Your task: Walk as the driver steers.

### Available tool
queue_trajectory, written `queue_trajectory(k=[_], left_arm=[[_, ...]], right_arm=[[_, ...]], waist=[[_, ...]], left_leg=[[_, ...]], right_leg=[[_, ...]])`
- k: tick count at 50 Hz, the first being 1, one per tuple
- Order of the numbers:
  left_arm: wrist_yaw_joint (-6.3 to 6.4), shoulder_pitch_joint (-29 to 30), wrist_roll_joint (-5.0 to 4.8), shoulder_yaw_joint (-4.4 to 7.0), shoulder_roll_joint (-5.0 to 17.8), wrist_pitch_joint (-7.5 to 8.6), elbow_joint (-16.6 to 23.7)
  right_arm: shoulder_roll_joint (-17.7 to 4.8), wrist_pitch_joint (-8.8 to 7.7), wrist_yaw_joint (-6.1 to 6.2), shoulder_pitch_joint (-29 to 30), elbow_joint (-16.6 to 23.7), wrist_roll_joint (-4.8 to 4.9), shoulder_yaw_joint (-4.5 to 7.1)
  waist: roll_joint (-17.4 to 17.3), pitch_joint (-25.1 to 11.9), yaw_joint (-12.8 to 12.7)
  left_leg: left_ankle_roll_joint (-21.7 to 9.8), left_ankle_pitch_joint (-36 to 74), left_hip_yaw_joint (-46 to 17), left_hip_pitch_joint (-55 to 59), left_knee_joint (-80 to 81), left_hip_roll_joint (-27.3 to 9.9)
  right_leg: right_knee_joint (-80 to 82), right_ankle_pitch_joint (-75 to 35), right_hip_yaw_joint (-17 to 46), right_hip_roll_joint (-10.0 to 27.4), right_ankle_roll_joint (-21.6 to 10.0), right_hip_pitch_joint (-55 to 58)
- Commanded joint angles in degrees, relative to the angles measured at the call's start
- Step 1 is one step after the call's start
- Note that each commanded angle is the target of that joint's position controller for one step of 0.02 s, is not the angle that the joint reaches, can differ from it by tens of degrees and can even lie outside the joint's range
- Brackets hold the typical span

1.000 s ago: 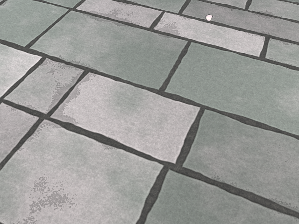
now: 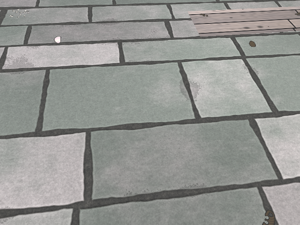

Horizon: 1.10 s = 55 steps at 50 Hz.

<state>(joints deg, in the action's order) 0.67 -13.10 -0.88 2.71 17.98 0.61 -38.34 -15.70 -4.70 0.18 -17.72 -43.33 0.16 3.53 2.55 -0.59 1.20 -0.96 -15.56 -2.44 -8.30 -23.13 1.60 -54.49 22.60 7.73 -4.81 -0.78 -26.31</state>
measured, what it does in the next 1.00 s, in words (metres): walks ahead, turning left: right foot, then left foot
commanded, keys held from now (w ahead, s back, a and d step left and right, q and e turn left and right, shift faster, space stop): w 0.16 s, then w+q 0.84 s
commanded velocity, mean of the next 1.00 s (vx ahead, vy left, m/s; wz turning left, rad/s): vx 0.47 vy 0.00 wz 0.31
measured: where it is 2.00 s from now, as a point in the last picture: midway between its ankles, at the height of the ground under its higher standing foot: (98, 141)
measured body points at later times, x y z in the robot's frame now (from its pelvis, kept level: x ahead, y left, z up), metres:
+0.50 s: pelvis +0.23 -0.07 +0.00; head +0.25 -0.07 +0.45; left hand +0.31 +0.22 -0.10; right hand +0.35 -0.34 -0.12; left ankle +0.21 +0.09 -0.66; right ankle +0.23 -0.17 -0.74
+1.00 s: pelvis +0.49 +0.03 -0.01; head +0.53 +0.05 +0.44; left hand +0.53 +0.35 -0.10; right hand +0.71 -0.18 -0.10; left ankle +0.51 +0.10 -0.74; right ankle +0.54 -0.14 -0.66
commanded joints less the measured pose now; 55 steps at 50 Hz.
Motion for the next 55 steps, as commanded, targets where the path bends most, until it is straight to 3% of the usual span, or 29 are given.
queue_trajectory(k=[1, 6, 9, 12, 13, 14, 15, 16, 17, 18, 20, 22, 26, 31, 34, 36, 38, 39, 40, 41, 42, 43, 44, 45, 46, 47, 48, 50, 55], left_arm=[[-0.86, 5.2, 0.54, 1.66, 5.2, 2.56, 4.8], [-1.96, 12.7, 0.15, -0.07, 0.9, 3.92, 7.2], [-2.89, 15.4, -0.33, -0.07, 1.3, 4.49, 8.0], [-3.27, 12.6, -0.88, 1.03, 3.9, 5.04, 7.9], [-2.97, 8.5, -0.85, 1.80, 5.2, 5.09, 6.9], [-2.34, 1.5, -0.67, 3.06, 7.4, 4.92, 4.8], [-1.54, -8.1, 0.02, 4.13, 10.2, 4.63, 3.4], [-1.25, -14.2, 1.60, 5.36, 16.0, 4.04, 2.2], [-1.45, -14.0, 1.63, 4.03, 10.9, 4.08, 1.9], [-1.38, -9.9, 1.09, 2.88, 7.8, 4.08, 1.6], [-1.40, -4.2, 1.16, 1.98, 4.5, 4.20, 1.3], [-1.49, -0.6, 1.69, 1.96, 3.4, 5.13, 0.7], [-1.36, 0.3, 1.39, 2.60, 3.9, 6.66, -1.4], [-0.65, -1.5, 0.95, 3.22, 6.6, 6.18, -3.4], [-0.49, -4.7, 0.16, 3.68, 8.2, 5.14, -5.2], [-0.39, -5.6, -0.25, 3.92, 9.1, 4.08, -5.9], [0.06, -5.6, -0.40, 4.33, 11.0, 3.02, -5.8], [0.31, -5.3, -0.46, 4.46, 11.7, 2.44, -5.6], [0.59, -4.5, -0.71, 4.25, 11.6, 2.08, -5.1], [0.87, -5.3, 0.11, 3.34, 9.7, 2.45, -4.1], [-0.02, -10.3, 1.48, 0.60, 1.4, 3.88, -0.7], [-0.99, -6.0, 0.14, 1.33, 6.8, 6.31, -0.1], [-1.47, 0.4, -2.04, 1.82, 8.8, 7.22, 1.9], [-1.16, 1.3, -1.50, 1.32, 7.3, 7.62, 2.6], [-0.61, 1.6, 0.24, 1.45, 7.1, 7.44, 2.0], [-0.58, 0.9, 1.10, 1.66, 7.6, 7.00, 1.8], [-0.69, -1.1, 1.37, 1.73, 7.3, 6.33, 1.4], [-0.70, -1.0, 1.73, 1.37, 6.0, 5.28, 0.9], [-0.97, 10.1, 1.66, -0.21, 2.6, 4.98, 3.6]], right_arm=[[-8.2, -0.98, 0.68, -0.6, 2.8, 0.23, 1.55], [-9.6, -0.30, 0.56, -4.1, 1.3, 0.65, 1.45], [-11.0, 0.22, 0.11, -7.0, 0.1, 1.11, 1.51], [-12.3, 0.92, 0.11, -6.7, -0.4, 1.76, 1.78], [-12.8, 1.11, 0.21, -5.5, -0.2, 1.84, 1.86], [-11.7, 1.12, 0.22, -5.4, -0.1, 1.61, 1.47], [-8.8, 0.86, 0.15, -4.6, 1.2, 0.56, 0.28], [-1.7, 0.28, 0.40, -10.2, 3.4, 0.71, -1.79], [-6.1, -0.29, 0.61, -9.0, 2.5, 2.28, -0.69], [-9.5, -0.21, 0.36, -5.1, 3.4, 3.52, 0.62], [-8.2, 0.11, 0.14, -1.1, 3.7, 2.03, 0.52], [-6.1, 1.46, -0.07, -2.2, 3.1, 1.94, 0.49], [-4.2, 2.92, -0.12, 0.5, 4.2, 1.37, 0.31], [-2.8, 1.73, -2.10, 10.2, 7.6, 1.00, -0.70], [-2.8, 1.58, -3.29, 15.6, 10.4, 1.26, -0.92], [-3.7, 1.59, -3.93, 17.3, 12.0, 1.29, -0.59], [-5.8, 1.99, -4.11, 15.0, 12.7, 1.17, 0.48], [-7.7, 2.30, -3.94, 10.1, 11.9, 1.22, 1.57], [-10.4, 2.60, -3.34, 1.5, 10.1, 1.43, 3.21], [-14.2, 3.43, -2.15, -7.5, 8.2, 1.57, 4.98], [-20.2, 3.23, -1.61, -4.0, 9.7, 2.03, 5.81], [-15.3, 2.37, -1.97, -5.4, 11.3, 1.20, 4.19], [-12.1, 1.65, -2.09, -4.4, 10.5, 0.50, 3.25], [-11.3, 1.05, -2.24, -1.2, 10.0, 0.65, 2.94], [-9.3, 0.81, -2.06, 2.0, 10.4, 0.70, 2.37], [-9.1, 0.58, -1.91, 3.4, 11.0, 0.06, 2.13], [-9.3, 0.62, -1.65, 4.8, 11.0, -0.27, 2.16], [-9.6, 0.43, -1.08, 5.0, 10.3, 0.32, 2.26], [-11.5, 1.19, 0.32, 1.8, 8.1, 1.02, 2.74]], waist=[[-9.6, 6.4, 1.3], [-10.1, 6.4, 4.6], [-10.1, 6.7, 5.4], [-11.3, 5.9, 1.7], [-10.8, 3.7, -1.4], [-9.1, -1.1, -5.2], [-6.4, -9.2, -9.9], [10.5, -19.6, -8.6], [11.2, -18.7, -9.2], [8.9, -9.5, -7.9], [3.9, -1.6, -5.1], [4.7, 0.9, -2.1], [1.2, 4.6, -0.7], [-0.8, 6.9, -3.8], [-1.7, 8.2, -5.5], [-1.1, 7.4, -5.1], [1.3, 3.3, -2.7], [2.3, -0.2, 0.3], [1.7, -5.0, 5.4], [-2.7, -10.1, 9.4], [-19.6, -16.2, 2.0], [-11.2, -23.3, 5.8], [-7.7, -14.7, 6.5], [-2.2, -7.4, 3.1], [-0.7, -4.8, 1.1], [-3.2, -2.5, -0.4], [-4.3, -3.1, -2.2], [-3.3, -2.0, -2.6], [-5.7, 1.1, 1.4]], left_leg=[[-9.3, -8.5, -17.4, 8.7, 15.4, -14.9], [-9.5, 5.2, -8.1, 5.0, 16.1, -12.4], [-9.6, 9.5, -7.2, 3.0, 15.1, -13.4], [-8.4, 16.2, -9.8, 4.4, 12.3, -16.0], [-7.2, 23.5, -8.6, 3.7, 8.1, -15.4], [-5.6, 30.4, -6.0, 1.5, -0.5, -12.6], [-3.3, 23.3, -4.0, -7.3, -14.7, -9.7], [0.8, -4.3, 0.8, -26.3, -36.7, -1.3], [0.8, -16.1, -6.0, -30.9, -46.0, -1.3], [0.1, -12.2, -5.8, -34.9, -49.1, -4.1], [-0.1, -4.9, -4.0, -33.0, -45.7, -7.6], [0.4, -0.8, -3.7, -28.2, -44.2, -9.4], [1.5, 5.8, -4.6, -31.5, -38.8, -9.1], [0.8, 19.0, 0.4, -29.3, -20.8, -7.8], [-0.9, 18.3, 2.4, -30.8, -14.8, -7.3], [-2.5, 14.6, 4.3, -30.4, -12.7, -5.8], [-4.8, 8.6, 7.8, -24.3, -12.7, -1.8], [-6.2, 5.9, 9.0, -17.8, -12.9, 0.7], [-8.3, 7.8, 9.1, -5.2, -10.1, 2.9], [-11.1, 8.4, 0.1, 12.5, -9.0, -1.5], [-23.8, -1.0, -34.9, 32.3, -2.6, -18.1], [-24.5, -8.3, -46.8, 34.3, 5.4, -21.3], [-20.7, -5.3, -37.4, 28.2, 6.4, -19.1], [-18.5, 2.4, -30.2, 18.6, 6.6, -16.5], [-17.1, 9.0, -24.9, 12.1, 6.9, -14.4], [-17.0, 19.8, -21.5, 5.9, 7.0, -12.8], [-17.6, 19.9, -21.0, 3.5, 8.2, -12.5], [-17.3, 22.4, -17.3, -1.8, 9.7, -11.0], [-13.0, 14.2, -11.9, -7.8, 9.5, -6.1]], right_leg=[[-3.4, -7.9, -1.7, 5.9, 1.7, -19.7], [12.4, -15.4, -7.6, 7.3, 3.2, -12.1], [19.7, -16.6, -9.3, 5.7, 2.5, -5.1], [24.5, -15.6, -7.9, 4.8, 0.1, 1.7], [26.9, -16.4, -8.3, 4.1, -1.2, 8.3], [28.5, -16.9, -8.8, 3.6, -2.6, 19.1], [26.6, -15.3, -2.9, 10.4, -5.2, 34.9], [30.9, -1.0, 22.3, 27.2, -12.6, 52.6], [38.0, 7.1, 32.5, 28.6, -13.6, 47.0], [39.0, 7.6, 24.1, 27.2, -11.8, 40.1], [41.0, -5.5, 11.4, 22.4, -10.4, 28.9], [45.3, -9.8, 5.4, 20.4, -10.5, 21.3], [48.1, -21.2, -4.3, 19.7, -10.6, 19.2], [49.0, -25.9, -13.6, 18.3, -9.1, 20.5], [47.4, -28.7, -15.6, 19.9, -8.2, 26.6], [43.8, -37.3, -17.1, 20.7, -7.3, 30.9], [35.5, -57.5, -18.7, 20.6, -6.0, 33.8], [27.5, -65.1, -19.4, 20.1, -5.4, 33.7], [16.0, -64.9, -20.6, 18.6, -3.9, 29.0], [-0.6, -48.5, -20.4, 16.4, -1.6, 15.4], [-25.3, 6.5, -16.4, 3.2, 2.7, -11.3], [-29.9, 9.8, -1.4, 3.1, 1.6, -17.1], [-27.7, 5.2, -1.1, 5.8, 0.3, -19.9], [-20.9, 0.8, -1.6, 8.3, 0.0, -18.6], [-15.4, -1.3, -1.9, 10.3, 0.3, -15.4], [-13.6, -2.2, -2.0, 11.0, 0.7, -10.9], [-11.5, -2.9, -1.8, 11.1, 1.8, -9.0], [-6.6, -4.7, -3.4, 10.9, 3.6, -7.2], [14.9, -22.9, -4.7, 7.5, 5.6, -3.5]])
